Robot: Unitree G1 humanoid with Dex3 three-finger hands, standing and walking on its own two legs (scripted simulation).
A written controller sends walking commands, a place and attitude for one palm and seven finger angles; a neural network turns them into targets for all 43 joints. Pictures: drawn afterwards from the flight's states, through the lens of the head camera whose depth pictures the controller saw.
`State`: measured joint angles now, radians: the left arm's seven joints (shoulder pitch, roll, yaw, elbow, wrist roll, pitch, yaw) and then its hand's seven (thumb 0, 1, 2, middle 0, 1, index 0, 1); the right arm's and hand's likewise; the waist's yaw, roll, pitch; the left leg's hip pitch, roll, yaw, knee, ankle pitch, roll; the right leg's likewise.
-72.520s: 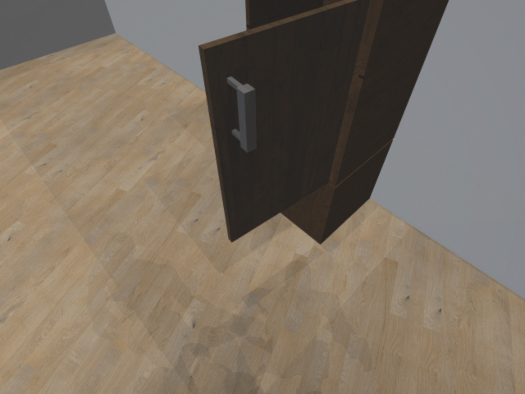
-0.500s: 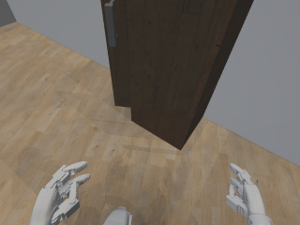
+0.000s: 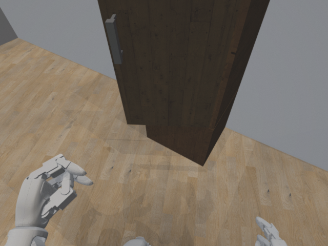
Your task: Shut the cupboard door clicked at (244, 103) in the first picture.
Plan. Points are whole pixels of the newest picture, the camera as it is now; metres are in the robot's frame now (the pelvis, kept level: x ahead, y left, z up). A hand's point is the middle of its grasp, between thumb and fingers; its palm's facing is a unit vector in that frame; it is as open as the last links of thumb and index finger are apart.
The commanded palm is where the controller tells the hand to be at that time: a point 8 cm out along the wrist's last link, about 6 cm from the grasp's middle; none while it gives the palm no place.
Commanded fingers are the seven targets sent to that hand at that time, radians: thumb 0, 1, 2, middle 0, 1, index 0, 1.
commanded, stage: raise the hand and make a fist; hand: left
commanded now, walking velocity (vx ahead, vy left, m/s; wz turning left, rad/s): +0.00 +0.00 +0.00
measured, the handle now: (116, 39) +0.68 +0.20 +0.16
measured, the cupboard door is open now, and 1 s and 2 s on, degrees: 29 29 29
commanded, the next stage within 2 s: bring the fist close to the handle in 0.94 s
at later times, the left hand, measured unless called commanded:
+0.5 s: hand (60, 179) +0.21 +0.21 +0.14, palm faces +0.02 -1.00 -0.08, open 3.1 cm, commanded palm +0.19 +0.26 +0.16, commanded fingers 0.00 0.90 0.90 -1.30 -1.50 -1.30 -1.50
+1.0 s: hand (55, 170) +0.21 +0.20 +0.18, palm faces +0.09 -0.99 -0.07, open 3.1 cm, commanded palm +0.18 +0.24 +0.16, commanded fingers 0.00 0.90 0.90 -1.30 -1.50 -1.30 -1.50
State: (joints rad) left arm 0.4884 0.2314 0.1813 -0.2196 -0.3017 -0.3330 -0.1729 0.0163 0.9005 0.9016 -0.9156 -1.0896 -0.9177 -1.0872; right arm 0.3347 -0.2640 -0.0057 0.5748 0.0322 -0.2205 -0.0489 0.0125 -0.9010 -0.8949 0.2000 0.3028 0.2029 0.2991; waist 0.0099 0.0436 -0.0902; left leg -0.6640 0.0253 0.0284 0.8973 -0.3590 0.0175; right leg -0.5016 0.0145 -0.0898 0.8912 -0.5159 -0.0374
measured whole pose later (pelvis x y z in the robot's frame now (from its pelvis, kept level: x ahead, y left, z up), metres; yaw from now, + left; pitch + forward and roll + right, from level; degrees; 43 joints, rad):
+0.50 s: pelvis -0.01 +0.02 +0.03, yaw +1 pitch +1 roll -1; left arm 0.32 0.28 0.15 -0.24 -0.28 0.01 -0.21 0.01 0.90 0.90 -1.28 -1.48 -1.28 -1.48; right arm 0.23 -0.22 0.08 0.54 0.05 -0.22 -0.07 0.01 -0.90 -0.89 0.20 0.30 0.21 0.30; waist 0.05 0.06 -0.06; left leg -0.46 0.00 0.03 0.71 -0.27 0.04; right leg -0.29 0.00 -0.09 0.69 -0.41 -0.01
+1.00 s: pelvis -0.01 +0.00 +0.03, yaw +1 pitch -2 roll -1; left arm 0.27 0.26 0.22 -0.22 -0.30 -0.06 -0.20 0.02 0.90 0.90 -1.30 -1.50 -1.30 -1.50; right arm 0.25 -0.26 0.05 0.61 0.05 -0.26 -0.06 0.01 -0.90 -0.90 0.20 0.30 0.20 0.30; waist 0.05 0.06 -0.04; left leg -0.37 0.02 0.01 0.63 -0.23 0.01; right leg -0.21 0.02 -0.10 0.61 -0.38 -0.04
